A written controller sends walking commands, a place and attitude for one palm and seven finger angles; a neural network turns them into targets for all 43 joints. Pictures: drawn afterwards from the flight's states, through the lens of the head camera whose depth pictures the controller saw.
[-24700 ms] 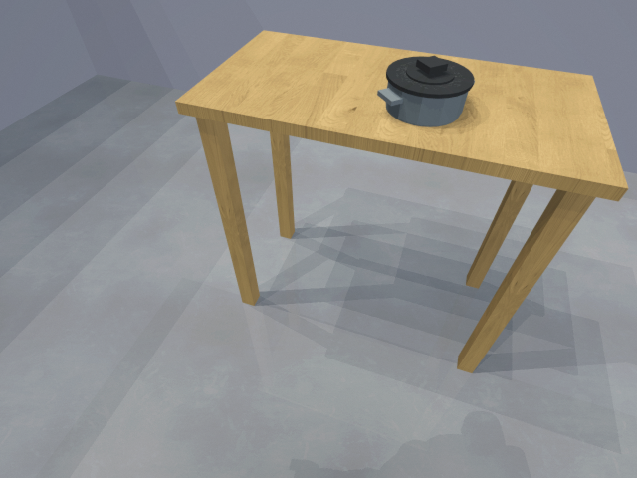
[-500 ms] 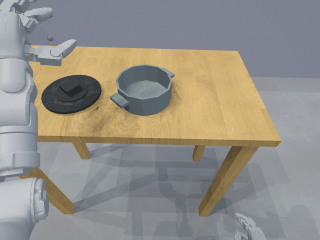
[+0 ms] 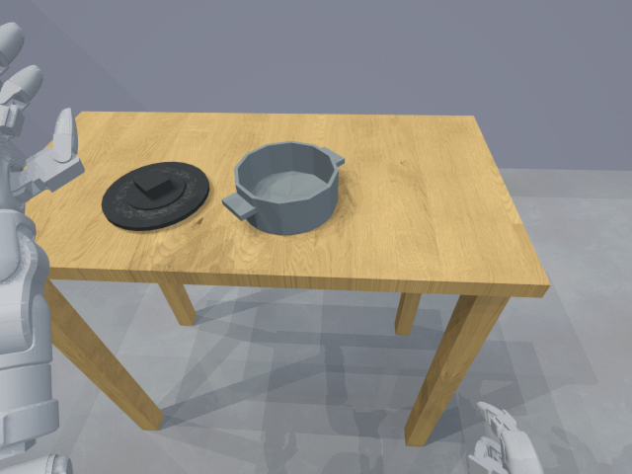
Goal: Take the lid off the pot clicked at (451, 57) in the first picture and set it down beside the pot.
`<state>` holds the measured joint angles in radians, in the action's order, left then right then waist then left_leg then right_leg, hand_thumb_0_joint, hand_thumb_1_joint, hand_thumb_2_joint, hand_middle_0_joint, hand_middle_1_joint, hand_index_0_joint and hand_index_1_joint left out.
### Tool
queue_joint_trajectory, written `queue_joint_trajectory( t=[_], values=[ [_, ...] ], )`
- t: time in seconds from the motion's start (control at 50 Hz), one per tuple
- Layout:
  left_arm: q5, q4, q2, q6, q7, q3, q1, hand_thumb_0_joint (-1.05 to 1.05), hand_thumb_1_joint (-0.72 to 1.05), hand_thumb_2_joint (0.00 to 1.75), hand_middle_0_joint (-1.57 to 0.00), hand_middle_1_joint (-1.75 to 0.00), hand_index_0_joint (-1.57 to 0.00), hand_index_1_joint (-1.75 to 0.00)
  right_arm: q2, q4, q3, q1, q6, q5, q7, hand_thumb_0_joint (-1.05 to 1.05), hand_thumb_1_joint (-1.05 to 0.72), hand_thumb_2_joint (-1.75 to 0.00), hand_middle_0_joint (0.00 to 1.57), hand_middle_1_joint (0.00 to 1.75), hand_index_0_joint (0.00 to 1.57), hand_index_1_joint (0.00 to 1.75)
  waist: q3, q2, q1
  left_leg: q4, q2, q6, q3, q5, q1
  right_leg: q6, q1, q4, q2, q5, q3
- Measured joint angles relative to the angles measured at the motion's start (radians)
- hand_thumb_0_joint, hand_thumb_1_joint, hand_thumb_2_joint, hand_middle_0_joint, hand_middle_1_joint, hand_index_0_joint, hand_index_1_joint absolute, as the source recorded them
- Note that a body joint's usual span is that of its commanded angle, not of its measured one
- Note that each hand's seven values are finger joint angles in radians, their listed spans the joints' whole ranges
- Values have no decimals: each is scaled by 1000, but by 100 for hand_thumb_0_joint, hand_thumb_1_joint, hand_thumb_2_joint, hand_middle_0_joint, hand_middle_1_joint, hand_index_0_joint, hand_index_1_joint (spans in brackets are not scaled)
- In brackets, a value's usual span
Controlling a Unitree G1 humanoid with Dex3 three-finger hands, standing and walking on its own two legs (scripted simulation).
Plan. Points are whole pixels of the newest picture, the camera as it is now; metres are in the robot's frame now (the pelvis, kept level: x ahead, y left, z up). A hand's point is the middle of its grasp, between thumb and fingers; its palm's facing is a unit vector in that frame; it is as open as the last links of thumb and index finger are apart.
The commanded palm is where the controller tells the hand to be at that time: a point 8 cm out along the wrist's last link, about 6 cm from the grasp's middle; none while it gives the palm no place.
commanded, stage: draw the hand back to the body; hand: left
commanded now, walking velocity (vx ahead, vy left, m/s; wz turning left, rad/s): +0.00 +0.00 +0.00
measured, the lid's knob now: (152, 182) +0.52 +0.33 +0.09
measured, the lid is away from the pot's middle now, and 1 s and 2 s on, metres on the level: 0.23 0.23 0.23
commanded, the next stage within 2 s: step back with the hand held close in 0.96 s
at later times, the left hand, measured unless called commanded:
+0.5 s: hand (2, 216) +0.23 +0.27 +0.28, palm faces +0.49 -0.84 -0.20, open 7.4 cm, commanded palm +0.17 +0.30 +0.28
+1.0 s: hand out of the picture +0.16 +0.27 +0.28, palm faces +0.53 -0.80 -0.28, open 7.4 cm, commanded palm +0.11 +0.31 +0.27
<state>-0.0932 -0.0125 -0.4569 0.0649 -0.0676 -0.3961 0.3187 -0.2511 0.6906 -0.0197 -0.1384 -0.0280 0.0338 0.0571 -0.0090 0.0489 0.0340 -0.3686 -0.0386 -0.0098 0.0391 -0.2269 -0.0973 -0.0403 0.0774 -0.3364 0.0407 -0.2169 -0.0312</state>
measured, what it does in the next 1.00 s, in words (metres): stands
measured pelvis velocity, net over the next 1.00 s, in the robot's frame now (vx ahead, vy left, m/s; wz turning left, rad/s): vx -0.02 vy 0.03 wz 0.02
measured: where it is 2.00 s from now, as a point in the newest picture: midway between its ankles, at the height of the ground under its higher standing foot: outside the picture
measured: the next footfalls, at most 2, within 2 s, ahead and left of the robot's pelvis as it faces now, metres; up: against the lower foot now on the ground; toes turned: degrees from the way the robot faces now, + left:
none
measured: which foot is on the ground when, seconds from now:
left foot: down 0.00-1.00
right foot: down 0.00-1.00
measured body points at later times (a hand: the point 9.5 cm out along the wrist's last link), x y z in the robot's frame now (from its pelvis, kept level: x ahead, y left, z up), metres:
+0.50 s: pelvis -0.01 +0.02 +0.00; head -0.03 +0.00 +0.45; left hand +0.20 +0.31 +0.29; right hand +0.18 -0.20 -0.09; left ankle -0.02 +0.13 -0.75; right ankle -0.02 -0.09 -0.75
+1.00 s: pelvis -0.02 +0.03 +0.00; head -0.05 +0.02 +0.45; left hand +0.13 +0.31 +0.29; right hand +0.19 -0.17 -0.08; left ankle -0.02 +0.13 -0.75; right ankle -0.02 -0.09 -0.75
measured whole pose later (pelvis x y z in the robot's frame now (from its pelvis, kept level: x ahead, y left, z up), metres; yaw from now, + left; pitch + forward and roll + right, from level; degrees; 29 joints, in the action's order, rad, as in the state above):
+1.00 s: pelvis -0.02 +0.03 +0.00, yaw +1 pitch -6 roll -1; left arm -0.12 -0.63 -0.37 0.12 -0.08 -0.45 -0.26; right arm -0.20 0.71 -0.03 -0.14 -0.11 0.00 0.05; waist -0.02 0.05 0.08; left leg -0.39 0.00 0.03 0.03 -0.22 -0.06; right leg 0.00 0.02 -0.32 0.00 -0.19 -0.04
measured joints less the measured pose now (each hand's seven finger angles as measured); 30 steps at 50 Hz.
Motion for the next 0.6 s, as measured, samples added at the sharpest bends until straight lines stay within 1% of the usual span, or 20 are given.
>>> queue_joint_trajectory(
  t=[0.12, 0.18, 0.26, 0.36, 0.48, 0.56, 0.6],
  values=[
    [-10, -79, 30, 7, -7, -4, -59, 1, 70, 88, -26, -38, -25, -37, 12, 1, -4, 13, -18, -4, 4, 1, -91, -90, 20, 30, 20, 30, -9, 4, 15, 4, 1, -1, -3, 7, 13, 0, -16, 8, -1, 8, -3],
    [-16, -113, 39, 13, -8, -3, -90, 1, 77, 89, -24, -35, -24, -35, 19, 6, -8, 18, -22, -6, 5, 1, -91, -90, 20, 30, 20, 30, -13, 7, 16, 8, 3, 2, -4, 11, 18, 2, -22, 13, -3, 12, -4],
    [-23, -169, 45, 14, -8, -17, -148, 1, 83, 89, -22, -33, -22, -32, 29, 9, -9, 17, -27, -11, 5, 1, -91, -90, 20, 30, 20, 30, -16, 8, 17, 13, 5, 4, 1, 15, 26, 5, -29, 18, -5, 18, 0],
    [-28, -254, 71, 26, -10, -17, -218, 1, 87, 89, -21, -31, -21, -31, 31, 17, -7, 5, -35, -15, 4, 1, -91, -90, 20, 30, 20, 30, -14, 11, 21, 14, 12, 10, 3, 15, 36, 12, -40, 22, -11, 19, 3],
    [-32, -331, 71, 33, -7, -35, -306, 1, 89, 89, -21, -31, -21, -30, 36, 21, -3, 1, -39, -21, 4, 1, -91, -90, 20, 30, 20, 30, -16, 8, 21, 13, 16, 17, 8, 14, 42, 19, -47, 25, -16, 22, 7],
    [-29, -409, 89, 35, -7, -26, -368, 1, 89, 89, -21, -31, -21, -30, 33, 20, 0, -4, -49, -25, 0, 1, -91, -90, 20, 30, 20, 30, -15, 7, 26, 9, 22, 22, 9, 12, 44, 24, -49, 23, -22, 22, 8],
    [-29, -445, 88, 43, -4, -27, -406, 1, 89, 89, -21, -31, -21, -30, 34, 21, 1, -3, -52, -29, -2, 1, -91, -90, 20, 30, 20, 30, -11, 6, 25, 6, 24, 25, 10, 10, 44, 27, -50, 21, -24, 21, 9]
  ],
)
